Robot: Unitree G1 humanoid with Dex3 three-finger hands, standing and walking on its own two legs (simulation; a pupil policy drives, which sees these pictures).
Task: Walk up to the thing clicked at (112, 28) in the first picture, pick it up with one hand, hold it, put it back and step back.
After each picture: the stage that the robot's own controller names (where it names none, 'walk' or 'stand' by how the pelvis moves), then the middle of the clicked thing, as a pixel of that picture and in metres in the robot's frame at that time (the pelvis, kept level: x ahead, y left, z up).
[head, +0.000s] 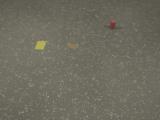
stand; (112, 24) +1.77 -0.34 -0.72
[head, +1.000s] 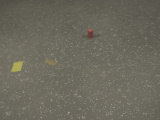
walk; (90, 33) +1.66 +0.10 -0.69
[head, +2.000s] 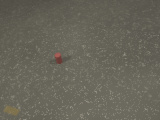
walk; (58, 58) +1.06 +0.39 -0.72
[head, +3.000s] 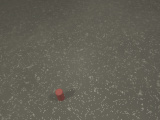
walk; (60, 94) +0.66 +0.31 -0.72
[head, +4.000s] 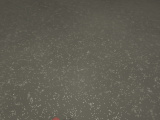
walk; out of the picture +0.44 +0.20 -0.70
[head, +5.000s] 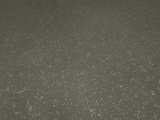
stand; out of the picture +0.35 +0.23 -0.72
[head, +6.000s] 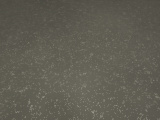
stand; out of the picture +0.33 +0.22 -0.71
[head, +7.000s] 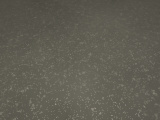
stand; out of the picture +0.38 +0.23 -0.73
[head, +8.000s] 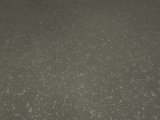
stand; out of the picture +0.34 +0.24 -0.73
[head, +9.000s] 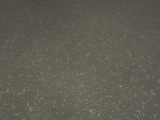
go down; out of the picture +0.34 +0.24 -0.73
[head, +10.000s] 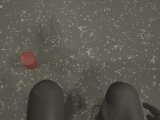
go down; (29, 61) +0.42 +0.25 -0.36
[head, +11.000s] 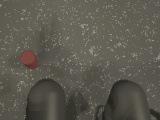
approach; (29, 60) +0.43 +0.25 -0.32
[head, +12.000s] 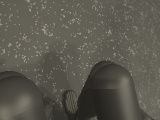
close in; out of the picture +0.41 +0.30 -0.23
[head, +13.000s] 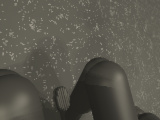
close; out of the picture +0.41 +0.30 -0.23
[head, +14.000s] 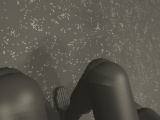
lift; out of the picture +0.39 +0.29 -0.23
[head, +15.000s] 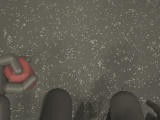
lift; (23, 75) +0.33 +0.23 -0.04
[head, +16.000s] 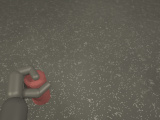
hold; (38, 88) +0.32 +0.18 +0.00
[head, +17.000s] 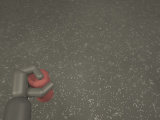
hold; (41, 86) +0.33 +0.17 +0.00
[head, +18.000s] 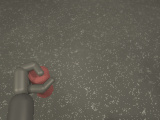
crouch; (42, 82) +0.35 +0.17 -0.04
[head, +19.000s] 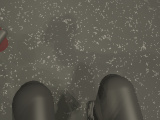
lower; out of the picture +0.48 +0.27 -0.10
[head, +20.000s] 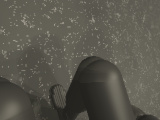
lower; out of the picture +0.43 +0.31 -0.23
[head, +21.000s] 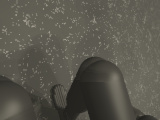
lower; out of the picture +0.43 +0.31 -0.23
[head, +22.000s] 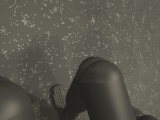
lower; out of the picture +0.43 +0.31 -0.23
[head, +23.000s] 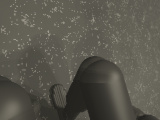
lower; out of the picture +0.43 +0.31 -0.23
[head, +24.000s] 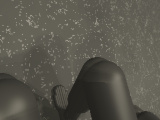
open; out of the picture +0.42 +0.30 -0.23
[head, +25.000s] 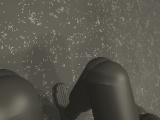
rise; out of the picture +0.42 +0.30 -0.23
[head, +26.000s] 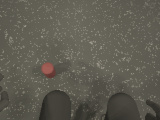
walk; (49, 70) +0.44 +0.22 -0.44
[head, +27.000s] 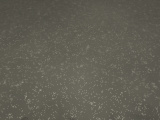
stand; out of the picture +0.38 +0.20 -0.66
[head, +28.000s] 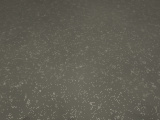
stand; out of the picture +0.38 +0.20 -0.67
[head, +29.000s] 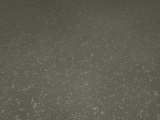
stand; out of the picture +0.40 +0.19 -0.71
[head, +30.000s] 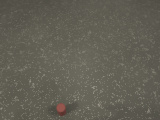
walk; (61, 109) +0.42 +0.16 -0.70
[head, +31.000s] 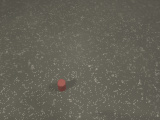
walk; (61, 85) +0.59 +0.17 -0.71
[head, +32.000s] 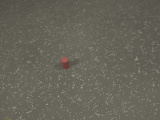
walk; (65, 63) +0.88 +0.27 -0.70
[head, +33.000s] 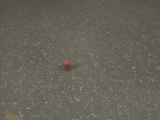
stand; (67, 65) +0.99 +0.22 -0.71
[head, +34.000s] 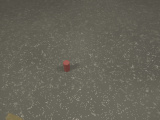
stand; (66, 66) +1.01 +0.22 -0.73
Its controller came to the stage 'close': yes
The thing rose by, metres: 0.71
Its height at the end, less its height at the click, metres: +0.00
